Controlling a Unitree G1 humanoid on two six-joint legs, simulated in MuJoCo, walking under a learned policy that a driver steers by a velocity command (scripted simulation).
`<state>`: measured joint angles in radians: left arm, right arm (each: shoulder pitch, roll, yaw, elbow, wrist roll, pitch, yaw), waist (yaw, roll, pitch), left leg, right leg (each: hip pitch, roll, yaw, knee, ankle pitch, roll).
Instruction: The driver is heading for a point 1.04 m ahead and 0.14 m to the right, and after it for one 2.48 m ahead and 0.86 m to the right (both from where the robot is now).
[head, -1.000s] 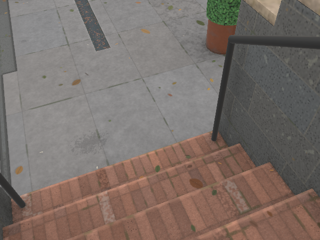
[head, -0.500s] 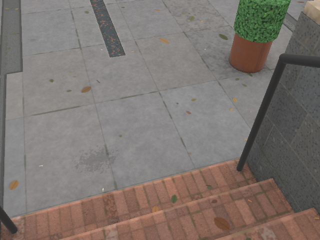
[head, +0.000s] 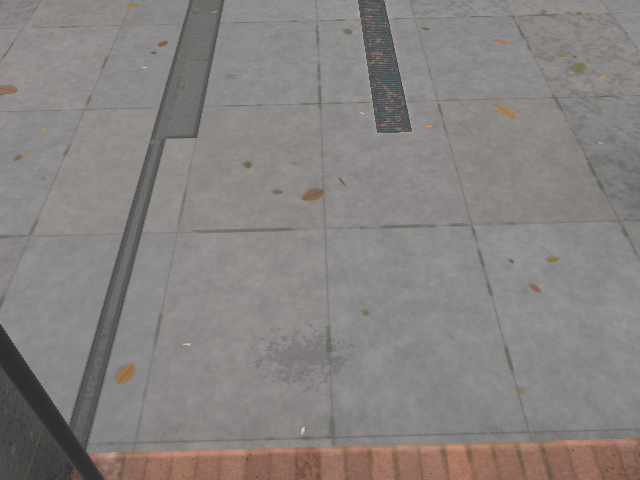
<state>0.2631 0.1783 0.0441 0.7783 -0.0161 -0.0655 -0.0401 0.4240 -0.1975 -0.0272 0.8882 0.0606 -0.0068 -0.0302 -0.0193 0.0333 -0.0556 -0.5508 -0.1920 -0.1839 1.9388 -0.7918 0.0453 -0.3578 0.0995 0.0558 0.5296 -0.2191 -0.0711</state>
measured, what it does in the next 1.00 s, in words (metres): goes down: left foot 0.17 m lower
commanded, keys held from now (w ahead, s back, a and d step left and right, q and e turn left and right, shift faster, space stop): w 0.54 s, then w+e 0.46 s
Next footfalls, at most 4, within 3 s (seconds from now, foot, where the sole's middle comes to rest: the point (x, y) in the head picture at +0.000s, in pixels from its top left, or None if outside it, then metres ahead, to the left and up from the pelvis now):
0.46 left None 0.36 0.17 -0.94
1.02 right None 0.66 -0.09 -1.11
1.54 left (322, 392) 1.05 0.03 -1.28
2.00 right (404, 336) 1.26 -0.26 -1.28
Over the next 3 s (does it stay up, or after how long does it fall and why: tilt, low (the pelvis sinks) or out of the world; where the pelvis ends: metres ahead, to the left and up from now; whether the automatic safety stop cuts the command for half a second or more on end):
stays up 1.62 -0.31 -0.50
